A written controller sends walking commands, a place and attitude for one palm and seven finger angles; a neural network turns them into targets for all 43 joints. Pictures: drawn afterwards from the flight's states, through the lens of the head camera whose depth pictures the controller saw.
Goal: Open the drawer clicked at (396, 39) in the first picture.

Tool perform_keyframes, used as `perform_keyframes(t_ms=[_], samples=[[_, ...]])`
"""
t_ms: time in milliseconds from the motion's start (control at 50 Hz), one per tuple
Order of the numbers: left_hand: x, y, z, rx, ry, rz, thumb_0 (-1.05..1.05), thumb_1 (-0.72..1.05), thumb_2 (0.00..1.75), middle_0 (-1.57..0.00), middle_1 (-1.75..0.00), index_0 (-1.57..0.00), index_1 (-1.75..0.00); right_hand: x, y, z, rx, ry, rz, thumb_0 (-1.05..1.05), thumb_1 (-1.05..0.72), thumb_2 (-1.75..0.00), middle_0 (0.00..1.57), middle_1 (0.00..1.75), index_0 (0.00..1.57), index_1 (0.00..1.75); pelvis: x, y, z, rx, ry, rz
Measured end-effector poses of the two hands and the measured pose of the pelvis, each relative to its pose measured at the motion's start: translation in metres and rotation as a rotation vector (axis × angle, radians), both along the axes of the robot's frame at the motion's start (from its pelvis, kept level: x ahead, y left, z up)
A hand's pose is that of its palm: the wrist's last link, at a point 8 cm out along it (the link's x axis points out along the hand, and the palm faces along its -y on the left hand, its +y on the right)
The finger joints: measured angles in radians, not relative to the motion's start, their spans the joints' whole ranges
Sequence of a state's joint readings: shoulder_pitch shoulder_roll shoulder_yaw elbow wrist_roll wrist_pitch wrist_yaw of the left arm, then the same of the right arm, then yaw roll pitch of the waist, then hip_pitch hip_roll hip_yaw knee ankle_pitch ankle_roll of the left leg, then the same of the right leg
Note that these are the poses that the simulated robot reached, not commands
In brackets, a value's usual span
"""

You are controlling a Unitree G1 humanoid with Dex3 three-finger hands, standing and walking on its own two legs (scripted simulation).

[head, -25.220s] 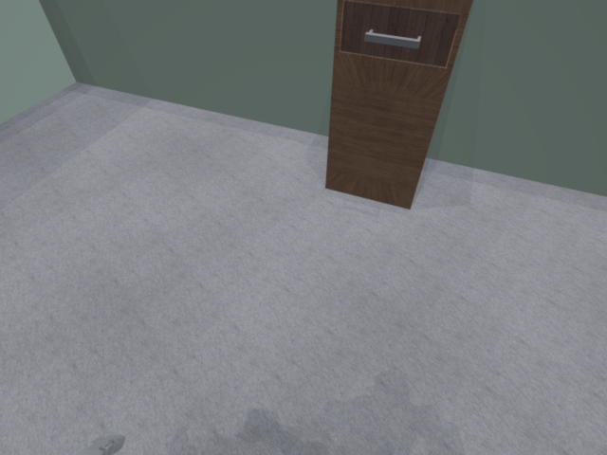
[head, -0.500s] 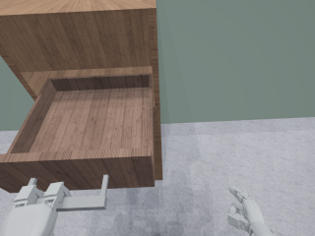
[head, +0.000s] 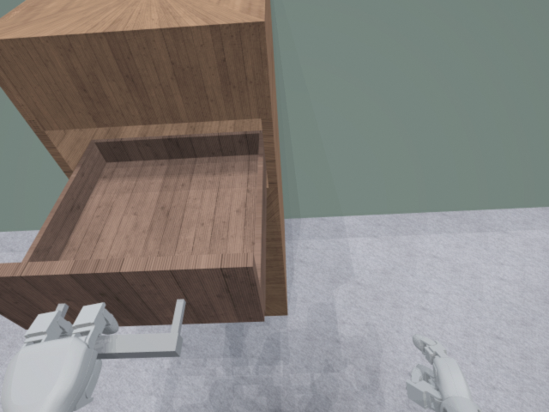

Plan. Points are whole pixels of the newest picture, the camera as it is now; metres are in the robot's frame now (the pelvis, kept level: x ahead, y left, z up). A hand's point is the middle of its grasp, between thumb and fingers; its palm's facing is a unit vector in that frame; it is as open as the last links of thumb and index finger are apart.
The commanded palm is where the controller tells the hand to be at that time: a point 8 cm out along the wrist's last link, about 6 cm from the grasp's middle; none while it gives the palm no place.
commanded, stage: open the thumb to release the handle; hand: left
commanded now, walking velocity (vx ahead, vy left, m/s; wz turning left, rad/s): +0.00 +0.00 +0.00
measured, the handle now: (114, 328) +0.21 +0.25 +0.04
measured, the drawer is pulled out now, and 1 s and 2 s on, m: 0.30 0.30 0.30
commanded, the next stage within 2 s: lift the hand off the handle in 0.24 s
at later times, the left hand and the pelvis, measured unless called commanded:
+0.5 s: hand (86, 375) +0.15 +0.27 +0.02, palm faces +0.03 -0.06 -1.00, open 13.8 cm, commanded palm +0.13 +0.27 +0.07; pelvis -0.01 +0.01 +0.01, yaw +1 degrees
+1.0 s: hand (68, 352) +0.16 +0.27 +0.08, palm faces +0.10 -0.06 -0.99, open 13.6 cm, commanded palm +0.13 +0.27 +0.13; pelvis +0.00 +0.02 +0.02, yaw +0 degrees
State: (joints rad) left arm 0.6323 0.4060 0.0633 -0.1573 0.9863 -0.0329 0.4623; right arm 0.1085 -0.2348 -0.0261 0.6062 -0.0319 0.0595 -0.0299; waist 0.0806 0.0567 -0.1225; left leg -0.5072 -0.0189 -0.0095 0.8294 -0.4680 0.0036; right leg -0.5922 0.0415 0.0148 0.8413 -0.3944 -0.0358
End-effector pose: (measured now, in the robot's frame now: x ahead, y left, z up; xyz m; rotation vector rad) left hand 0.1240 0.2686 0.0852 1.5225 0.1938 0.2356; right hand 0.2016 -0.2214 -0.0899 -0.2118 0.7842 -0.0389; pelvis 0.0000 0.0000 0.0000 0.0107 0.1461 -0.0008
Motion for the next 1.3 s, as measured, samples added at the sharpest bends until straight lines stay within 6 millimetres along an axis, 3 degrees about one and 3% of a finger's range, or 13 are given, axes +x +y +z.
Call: perform_keyframes(t_ms=[240,380,580,760,980,1300], samples=[[-0.002,0.001,0.002,-0.011,0.021,-0.011,-0.01,-0.23,0.41,-0.35,-1.23,-0.33,-1.23,0.009,0.007,0.013,-0.012,-0.031,0.025,0.01,-0.91,-0.9,0.2,0.3,0.21,0.29,-0.005,-0.001,0.007,0.0,-0.026,0.006],[-0.002,0.001,-0.001,-0.022,0.013,-0.016,0.0,-0.42,0.33,-0.33,-1.22,-0.32,-1.21,0.007,0.01,0.012,-0.014,-0.024,0.026,0.01,-0.91,-0.9,0.2,0.3,0.21,0.29,-0.006,0.002,0.007,-0.004,-0.027,0.009],[0.014,0.002,-0.01,-0.017,-0.005,-0.005,-0.01,-0.48,0.3,-0.32,-1.21,-0.32,-1.21,-0.001,0.018,0.003,-0.012,0.009,0.031,0.01,-0.91,-0.9,0.2,0.3,0.21,0.29,-0.008,0.008,0.005,-0.006,-0.017,0.014],[0.017,0.002,-0.003,-0.029,0.007,-0.002,-0.01,-0.49,0.3,-0.32,-1.2,-0.36,-1.24,-0.001,0.023,0.006,-0.001,0.004,0.022,0.01,-0.91,-0.9,0.2,0.3,0.21,0.29,-0.004,0.012,0.008,-0.009,-0.035,0.011],[0.014,0.001,0.041,-0.024,-0.074,-0.009,-0.01,-0.49,0.3,-0.32,-1.2,-0.36,-1.23,0.016,0.031,0.023,0.022,-0.052,0.05,0.01,-0.91,-0.9,0.2,0.3,0.21,0.29,0.002,0.016,0.015,-0.012,-0.07,0.006],[0.014,-0.003,0.081,-0.045,-0.072,-0.013,-0.01,-0.49,0.3,-0.32,-1.2,-0.35,-1.22,0.027,0.043,0.043,0.034,-0.079,0.107,0.01,-0.91,-0.9,0.2,0.3,0.21,0.29,0.003,0.016,0.029,-0.019,-0.135,0.013]])
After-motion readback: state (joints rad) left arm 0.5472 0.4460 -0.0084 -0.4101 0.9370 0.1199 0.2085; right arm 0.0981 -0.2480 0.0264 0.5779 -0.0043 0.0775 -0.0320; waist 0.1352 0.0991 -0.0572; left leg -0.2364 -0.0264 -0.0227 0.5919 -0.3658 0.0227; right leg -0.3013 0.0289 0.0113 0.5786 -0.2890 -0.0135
